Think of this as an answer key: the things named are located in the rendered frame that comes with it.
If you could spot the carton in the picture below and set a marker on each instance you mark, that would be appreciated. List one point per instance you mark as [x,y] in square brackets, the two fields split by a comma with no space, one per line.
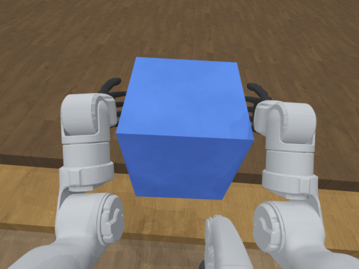
[184,128]

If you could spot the right robot thigh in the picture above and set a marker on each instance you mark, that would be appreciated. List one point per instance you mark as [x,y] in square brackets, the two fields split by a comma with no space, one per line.
[229,250]

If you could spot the robot left upper arm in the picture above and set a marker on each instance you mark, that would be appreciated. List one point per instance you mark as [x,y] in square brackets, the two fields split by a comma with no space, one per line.
[86,225]

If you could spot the robot right upper arm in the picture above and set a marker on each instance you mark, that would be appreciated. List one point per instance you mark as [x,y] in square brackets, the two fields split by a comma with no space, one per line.
[293,234]

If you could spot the right robot forearm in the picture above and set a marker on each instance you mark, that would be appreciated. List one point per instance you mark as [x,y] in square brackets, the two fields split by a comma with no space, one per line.
[289,129]

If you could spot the robot right shin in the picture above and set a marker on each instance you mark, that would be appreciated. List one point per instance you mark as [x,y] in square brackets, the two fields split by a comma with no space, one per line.
[209,255]

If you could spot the right robot hand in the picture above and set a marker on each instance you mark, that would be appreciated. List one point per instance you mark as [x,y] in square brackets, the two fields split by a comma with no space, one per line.
[264,96]

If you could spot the left robot hand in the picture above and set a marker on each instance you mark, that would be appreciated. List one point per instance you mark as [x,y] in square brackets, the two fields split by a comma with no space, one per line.
[106,88]

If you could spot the left robot forearm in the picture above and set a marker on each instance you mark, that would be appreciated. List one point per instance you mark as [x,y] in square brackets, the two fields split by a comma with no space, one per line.
[85,125]

